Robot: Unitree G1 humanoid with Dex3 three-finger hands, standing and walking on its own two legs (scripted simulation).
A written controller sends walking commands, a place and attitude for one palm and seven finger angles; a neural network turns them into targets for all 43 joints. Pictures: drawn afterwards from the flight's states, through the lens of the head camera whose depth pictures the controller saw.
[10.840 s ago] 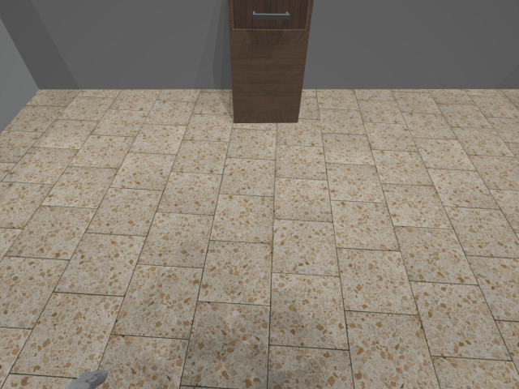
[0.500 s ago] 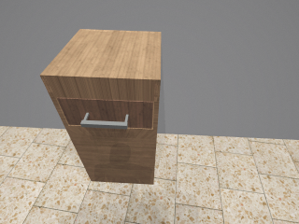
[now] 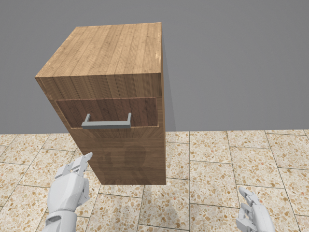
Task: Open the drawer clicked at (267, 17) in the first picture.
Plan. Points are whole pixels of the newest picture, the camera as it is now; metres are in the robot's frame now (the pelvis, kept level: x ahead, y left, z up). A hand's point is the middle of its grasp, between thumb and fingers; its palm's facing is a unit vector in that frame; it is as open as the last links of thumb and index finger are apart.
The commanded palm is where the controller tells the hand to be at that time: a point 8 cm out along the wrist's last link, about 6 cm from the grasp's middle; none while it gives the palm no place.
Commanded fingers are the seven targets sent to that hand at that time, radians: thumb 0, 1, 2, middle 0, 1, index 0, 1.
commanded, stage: raise the hand with hooked fingers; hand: left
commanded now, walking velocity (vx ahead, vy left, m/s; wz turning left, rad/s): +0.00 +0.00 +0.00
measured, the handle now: (107, 120) +0.54 +0.22 -0.06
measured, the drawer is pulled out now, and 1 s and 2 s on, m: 0.00 0.00 0.00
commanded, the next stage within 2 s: move the hooked fingers above the handle in 1.60 s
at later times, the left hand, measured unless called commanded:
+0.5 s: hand (79, 178) +0.26 +0.22 +0.01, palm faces +0.03 -0.09 -1.00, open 10.9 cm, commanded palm +0.22 +0.23 +0.06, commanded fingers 0.00 -0.06 0.49 -0.27 -0.92 -0.27 -0.92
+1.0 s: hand (69, 148) +0.32 +0.25 +0.07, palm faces +0.09 -0.07 -0.99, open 13.5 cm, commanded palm +0.29 +0.25 +0.13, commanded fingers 0.00 -0.50 0.30 -0.30 -1.20 -0.30 -1.20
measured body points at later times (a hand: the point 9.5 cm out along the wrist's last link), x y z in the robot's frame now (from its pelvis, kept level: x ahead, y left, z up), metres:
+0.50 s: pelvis +0.04 -0.03 -0.01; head +0.09 -0.07 +0.43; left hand +0.25 +0.22 +0.07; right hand +0.27 -0.21 -0.12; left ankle +0.01 +0.10 -0.71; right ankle +0.04 -0.12 -0.71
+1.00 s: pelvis +0.05 +0.00 +0.01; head +0.07 -0.03 +0.46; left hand +0.31 +0.25 +0.13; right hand +0.26 -0.22 -0.09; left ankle +0.01 +0.10 -0.71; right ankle +0.04 -0.12 -0.71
